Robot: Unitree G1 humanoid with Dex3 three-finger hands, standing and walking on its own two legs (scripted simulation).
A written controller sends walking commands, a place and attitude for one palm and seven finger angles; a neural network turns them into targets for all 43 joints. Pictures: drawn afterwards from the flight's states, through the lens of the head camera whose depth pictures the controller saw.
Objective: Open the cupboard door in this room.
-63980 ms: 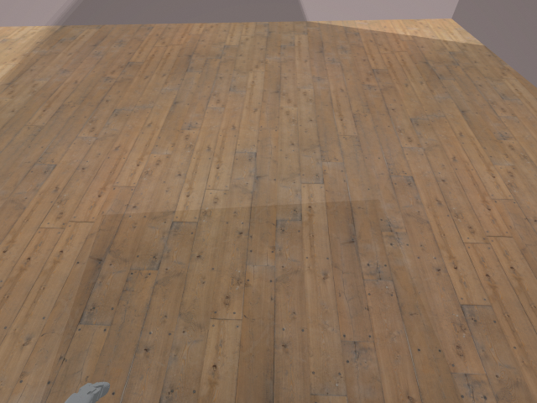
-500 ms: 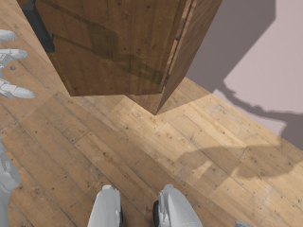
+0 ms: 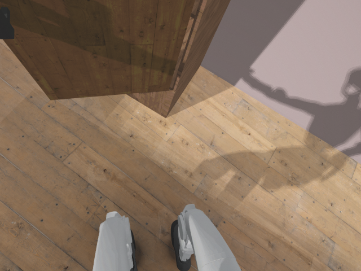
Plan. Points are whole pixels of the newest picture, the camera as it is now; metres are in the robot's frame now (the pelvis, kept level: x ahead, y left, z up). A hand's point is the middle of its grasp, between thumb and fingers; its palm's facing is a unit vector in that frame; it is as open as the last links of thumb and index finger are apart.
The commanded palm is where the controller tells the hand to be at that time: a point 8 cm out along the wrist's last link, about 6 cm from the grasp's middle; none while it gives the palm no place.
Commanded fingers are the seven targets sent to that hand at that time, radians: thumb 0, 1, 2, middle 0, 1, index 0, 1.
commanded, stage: move the hooked fingers beside the handle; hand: left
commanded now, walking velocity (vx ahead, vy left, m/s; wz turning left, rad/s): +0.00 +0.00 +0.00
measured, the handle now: out of the picture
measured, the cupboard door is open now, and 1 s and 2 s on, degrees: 41 41 41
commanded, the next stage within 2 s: slide the fingers in behind the handle in 0.76 s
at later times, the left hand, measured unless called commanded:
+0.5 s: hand out of the picture +0.55 +0.32 +0.08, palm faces +0.08 -1.00 -0.01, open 14.0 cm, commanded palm +0.55 +0.34 +0.08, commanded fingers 0.00 -0.50 0.30 -0.30 -1.20 -0.30 -1.20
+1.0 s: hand out of the picture +0.55 +0.33 +0.08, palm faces +0.08 -1.00 -0.01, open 14.0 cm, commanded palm +0.55 +0.33 +0.07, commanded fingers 0.00 -0.50 0.30 -0.30 -1.20 -0.30 -1.20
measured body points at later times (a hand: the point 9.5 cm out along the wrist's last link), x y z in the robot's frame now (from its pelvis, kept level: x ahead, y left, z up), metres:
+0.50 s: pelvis +0.01 +0.01 +0.01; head +0.21 +0.07 +0.41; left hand +0.54 +0.38 +0.09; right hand +0.00 -0.26 -0.07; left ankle +0.04 +0.09 -0.61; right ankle +0.03 -0.13 -0.61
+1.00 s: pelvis +0.01 +0.01 +0.00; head +0.21 +0.07 +0.40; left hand +0.54 +0.38 +0.08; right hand +0.01 -0.26 -0.08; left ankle +0.04 +0.09 -0.61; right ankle +0.03 -0.13 -0.61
